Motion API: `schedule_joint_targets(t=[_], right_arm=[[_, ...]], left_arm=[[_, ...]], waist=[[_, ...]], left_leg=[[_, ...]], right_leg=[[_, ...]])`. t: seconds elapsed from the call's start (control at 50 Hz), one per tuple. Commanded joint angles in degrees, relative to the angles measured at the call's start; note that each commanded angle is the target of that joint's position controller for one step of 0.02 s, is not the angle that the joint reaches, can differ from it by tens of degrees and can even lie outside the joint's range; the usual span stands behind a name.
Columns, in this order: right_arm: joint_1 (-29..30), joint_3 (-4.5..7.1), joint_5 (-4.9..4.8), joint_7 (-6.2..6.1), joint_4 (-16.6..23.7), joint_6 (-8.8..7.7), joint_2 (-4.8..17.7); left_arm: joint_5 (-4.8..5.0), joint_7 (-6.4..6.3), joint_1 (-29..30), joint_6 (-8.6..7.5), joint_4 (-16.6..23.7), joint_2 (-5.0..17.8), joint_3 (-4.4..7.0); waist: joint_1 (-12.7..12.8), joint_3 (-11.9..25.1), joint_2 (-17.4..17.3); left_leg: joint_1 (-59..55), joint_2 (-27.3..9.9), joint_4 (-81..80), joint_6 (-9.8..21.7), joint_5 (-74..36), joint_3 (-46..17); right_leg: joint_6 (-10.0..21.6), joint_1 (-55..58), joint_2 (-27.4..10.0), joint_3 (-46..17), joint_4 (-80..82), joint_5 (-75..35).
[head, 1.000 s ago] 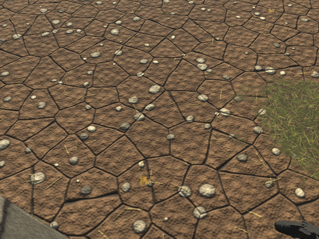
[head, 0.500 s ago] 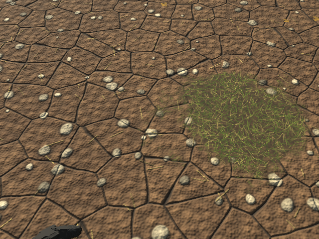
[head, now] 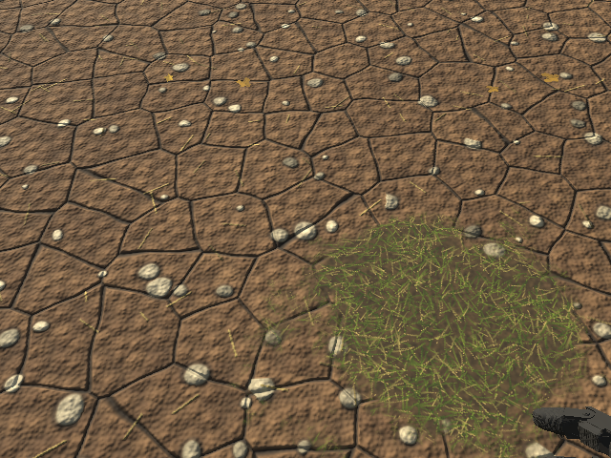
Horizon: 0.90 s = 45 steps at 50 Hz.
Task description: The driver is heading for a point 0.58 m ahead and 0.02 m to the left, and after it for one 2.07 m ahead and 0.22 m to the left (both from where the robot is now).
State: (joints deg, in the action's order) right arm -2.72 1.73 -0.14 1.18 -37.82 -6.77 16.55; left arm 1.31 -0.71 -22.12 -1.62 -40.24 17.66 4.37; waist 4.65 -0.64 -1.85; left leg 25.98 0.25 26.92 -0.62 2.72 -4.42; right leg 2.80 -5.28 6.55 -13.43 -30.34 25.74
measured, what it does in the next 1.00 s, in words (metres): walks ahead: right foot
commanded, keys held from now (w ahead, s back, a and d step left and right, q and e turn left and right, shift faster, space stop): w+e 0.08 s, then w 0.42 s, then w+q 0.50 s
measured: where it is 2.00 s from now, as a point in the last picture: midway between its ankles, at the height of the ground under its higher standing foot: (323, 239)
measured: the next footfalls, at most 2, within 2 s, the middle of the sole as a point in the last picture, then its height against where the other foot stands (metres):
right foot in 0.50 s outside the picture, level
left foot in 1.04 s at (325, 356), level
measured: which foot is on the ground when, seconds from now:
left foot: down 0.00-0.50, up 0.52-1.00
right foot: down 0.00-0.00, up 0.02-0.48, down 0.50-1.00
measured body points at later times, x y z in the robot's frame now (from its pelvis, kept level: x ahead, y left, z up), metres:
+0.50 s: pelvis +0.26 -0.03 +0.00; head +0.29 -0.04 +0.45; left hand +0.55 +0.14 -0.05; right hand +0.18 -0.30 -0.13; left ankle +0.12 +0.13 -0.72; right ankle +0.36 -0.15 -0.72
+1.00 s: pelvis +0.52 -0.05 +0.00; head +0.55 -0.04 +0.45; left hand +0.53 +0.23 -0.13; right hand +0.74 -0.27 -0.09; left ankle +0.68 +0.07 -0.71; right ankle +0.36 -0.16 -0.72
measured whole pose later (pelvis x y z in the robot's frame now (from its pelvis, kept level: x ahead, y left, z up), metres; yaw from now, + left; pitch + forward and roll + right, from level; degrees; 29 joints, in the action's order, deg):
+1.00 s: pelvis +0.52 -0.05 +0.00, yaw +4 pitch +2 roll -2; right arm -4.7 2.0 -1.1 3.6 -41.1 -2.0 14.7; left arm 0.6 -0.7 -19.2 -3.4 -47.8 16.1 4.1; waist 4.0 -2.1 -1.7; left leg 34.3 -3.2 35.9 3.4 3.4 1.9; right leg -0.7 7.1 0.7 14.2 -14.2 22.3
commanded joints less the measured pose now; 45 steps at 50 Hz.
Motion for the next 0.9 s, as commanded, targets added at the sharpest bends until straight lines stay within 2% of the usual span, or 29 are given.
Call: schedule_joint_targets(t=[0.02,0.04,0.06,0.08,0.1,0.12,0.14,0.18,0.24,0.32,0.38,0.42,0.44,0.46,0.48,0.5,0.52,0.54,0.56,0.58,0.6,0.62,0.64,0.68,0.74,0.82,0.9], right_arm=[[-17.4,5.48,1.63,-1.03,0.6,-0.88,15.6],[-19.8,5.61,0.47,-0.33,-1.2,-0.21,14.7],[-16.5,4.34,0.08,-0.42,0.1,0.04,9.5],[-13.8,3.67,0.25,-0.66,0.4,0.54,7.4],[-12.1,3.08,0.68,-0.61,0.0,0.74,6.1],[-11.3,2.64,0.99,-0.62,-0.7,0.71,5.0],[-11.2,2.50,1.10,-0.60,-1.2,0.53,4.6],[-12.0,2.61,0.56,-0.41,-2.7,0.05,4.7],[-12.8,3.24,-0.01,-0.37,-4.5,-0.04,7.1],[-14.7,3.34,-0.84,-0.54,-6.6,0.85,9.0],[-18.3,3.38,-1.30,-0.51,-8.8,1.64,10.1],[-19.4,3.49,-1.61,-0.56,-9.9,2.31,10.7],[-19.5,3.60,-1.75,-0.67,-10.3,2.67,11.1],[-19.0,3.72,-1.84,-0.84,-10.5,2.99,11.7],[-18.1,3.63,-2.01,-1.04,-10.5,3.28,11.8],[-18.2,3.03,-1.57,-1.29,-10.3,3.26,10.6],[-19.0,1.38,-0.09,-1.25,-8.2,2.75,6.2],[-23.9,-0.08,-0.31,-0.93,-8.0,1.69,2.1],[-19.5,1.69,-1.88,-0.60,-8.2,1.25,8.4],[-15.5,2.15,-2.75,-0.41,-6.8,1.00,9.4],[-13.7,2.10,-2.25,-0.68,-6.8,1.09,8.4],[-13.7,2.35,-1.55,-0.78,-7.0,1.60,7.9],[-15.5,2.34,-1.58,-0.76,-7.6,2.39,6.8],[-16.6,2.09,-1.68,-0.91,-8.2,3.76,4.5],[-12.8,2.20,-1.43,-1.09,-6.6,4.46,3.8],[-6.5,1.62,-1.00,0.21,-4.7,3.87,2.5],[0.9,0.99,-0.96,1.61,-1.0,3.80,1.7]], left_arm=[[-0.21,0.03,-2.9,-1.01,5.3,-1.0,-0.88],[1.33,-0.07,-5.6,-1.32,6.0,2.4,-0.75],[1.53,-0.25,-1.3,-0.99,5.1,7.4,0.51],[0.67,-0.27,3.6,-0.62,5.9,8.6,0.95],[-0.15,-0.21,6.0,-0.59,6.4,7.5,0.88],[-0.31,0.05,6.8,-0.61,6.7,6.3,0.90],[0.01,0.34,6.3,-0.54,6.6,4.9,0.66],[0.06,0.59,6.1,-0.35,6.3,2.7,0.11],[-0.69,0.82,10.2,-0.68,7.5,1.3,-0.75],[-0.65,2.04,17.4,-1.98,8.7,0.0,-1.76],[-0.09,2.74,22.3,-2.41,10.3,0.4,-1.81],[0.04,3.12,23.9,-2.56,11.2,1.3,-1.52],[-0.05,3.26,23.6,-2.63,11.3,2.0,-1.26],[-0.28,3.24,21.1,-2.69,10.7,3.0,-0.70],[-0.63,3.01,15.1,-2.65,8.9,4.6,0.30],[-0.87,2.44,6.5,-2.40,6.3,7.3,1.73],[-1.97,1.48,-2.9,-1.92,5.0,12.1,2.92],[-1.81,1.59,-3.5,-1.86,4.8,13.6,2.85],[-1.37,1.67,-1.9,-2.07,4.8,8.3,1.50],[-1.05,1.71,1.5,-2.34,4.6,6.7,0.84],[-1.19,1.86,4.8,-2.62,4.4,5.2,0.42],[-1.47,2.10,7.3,-3.05,4.3,3.7,0.06],[-1.85,2.15,8.7,-3.60,4.0,2.9,-0.02],[-1.90,2.12,9.6,-4.80,2.7,2.7,0.25],[-2.44,1.47,8.9,-5.37,0.5,3.8,0.77],[-2.11,0.63,8.1,-5.05,-1.1,5.4,1.12],[-1.19,0.11,3.9,-3.82,-3.8,7.1,1.77]], waist=[[-8.0,17.3,-7.6],[-7.4,18.3,-17.3],[-9.0,10.5,-8.9],[-9.1,5.2,-4.8],[-8.3,2.1,-2.6],[-7.2,0.4,-3.2],[-6.3,-0.1,-4.5],[-5.8,-0.2,-4.5],[-6.0,-1.0,-2.5],[-8.4,-1.9,-2.1],[-10.0,-2.9,-2.3],[-9.6,-3.4,-3.0],[-8.7,-3.1,-3.3],[-6.7,-1.5,-3.7],[-2.9,2.3,-3.2],[1.0,8.0,-2.3],[3.6,16.6,6.3],[0.7,23.1,17.7],[2.4,17.0,11.2],[1.1,9.2,9.8],[-0.8,5.8,6.5],[-2.5,3.1,6.8],[-4.2,2.6,7.8],[-5.6,1.4,6.9],[-5.4,-1.3,5.4],[-3.4,-3.1,4.5],[-0.5,-5.5,3.1]], left_leg=[[-42.5,-20.1,-3.2,11.6,11.0,-25.7],[-45.7,-26.0,-9.0,16.1,28.9,-45.0],[-39.4,-23.2,-11.0,13.7,34.0,-38.5],[-32.7,-20.6,-10.9,11.3,27.3,-28.5],[-26.6,-17.6,-11.8,10.6,19.2,-22.0],[-22.9,-15.3,-13.0,10.3,13.6,-17.2],[-20.5,-13.9,-14.3,10.2,10.5,-13.8],[-19.3,-13.2,-16.1,11.6,5.3,-9.8],[-20.6,-14.0,-18.0,13.3,-1.6,-6.0],[-20.8,-12.1,-18.4,11.9,-5.2,0.1],[-23.2,-13.5,-17.7,11.3,-5.6,0.6],[-26.4,-15.1,-16.2,10.6,-8.4,0.3],[-27.7,-15.6,-14.7,10.1,-11.8,0.5],[-28.3,-15.3,-11.3,9.4,-19.5,1.4],[-27.1,-13.7,-4.1,8.1,-28.1,3.8],[-21.6,-11.0,6.5,6.4,-28.3,6.1],[-4.8,-6.6,26.6,3.5,-8.4,8.0],[10.2,1.6,41.3,1.7,30.6,2.2],[16.0,-1.4,46.5,2.1,29.7,-2.8],[17.7,-3.7,45.4,2.6,24.2,-1.5],[15.9,-5.8,42.9,2.3,19.5,-0.6],[13.8,-7.1,40.4,1.8,16.1,-0.8],[10.3,-8.0,39.7,1.3,13.6,-1.3],[8.7,-8.0,38.8,0.3,11.0,-1.4],[13.1,-7.6,33.1,-0.7,4.2,-3.1],[11.9,-6.6,19.1,-0.2,-7.2,0.1],[14.2,-6.0,11.3,1.7,-6.7,3.3]], right_leg=[[-0.3,-25.3,-0.7,1.3,-28.9,2.5],[-1.5,-38.3,-2.6,3.3,-40.9,9.1],[-2.2,-41.2,-5.7,2.3,-45.2,3.4],[-2.5,-40.6,-7.5,4.7,-45.2,-1.2],[-2.6,-38.6,-8.9,5.0,-42.8,-4.5],[-2.4,-36.5,-10.2,4.9,-40.0,-6.7],[-2.3,-34.1,-10.8,5.4,-38.1,-7.7],[-2.5,-33.1,-10.7,6.5,-34.4,-8.3],[-3.1,-35.1,-11.4,7.5,-24.8,-13.3],[-3.1,-31.1,-11.3,11.5,-10.6,-23.9],[-2.4,-29.0,-10.1,13.1,-4.8,-24.9],[-0.9,-28.3,-9.5,13.3,-2.1,-22.1],[0.0,-26.7,-8.9,13.7,-0.8,-20.4],[1.1,-22.1,-7.6,14.7,0.6,-19.4],[2.6,-12.8,-6.0,16.1,3.0,-21.0],[4.3,0.8,-6.6,15.3,2.6,-22.2],[9.3,20.5,-20.4,-1.8,1.4,-21.4],[15.9,28.9,-30.5,-25.4,9.1,-12.2],[13.7,24.2,-28.7,-22.2,11.3,-7.6],[11.7,16.6,-26.7,-13.0,12.7,-10.9],[10.3,9.9,-23.9,-7.3,14.5,-14.6],[9.6,4.8,-22.0,-3.0,16.7,-18.2],[9.2,1.2,-21.0,0.2,18.8,-20.2],[9.6,-2.5,-20.7,5.0,21.6,-24.9],[9.1,-2.5,-20.4,11.0,23.3,-29.6],[7.2,-1.2,-18.9,18.3,24.4,-30.7],[6.5,6.0,-21.5,21.2,22.9,-32.7]])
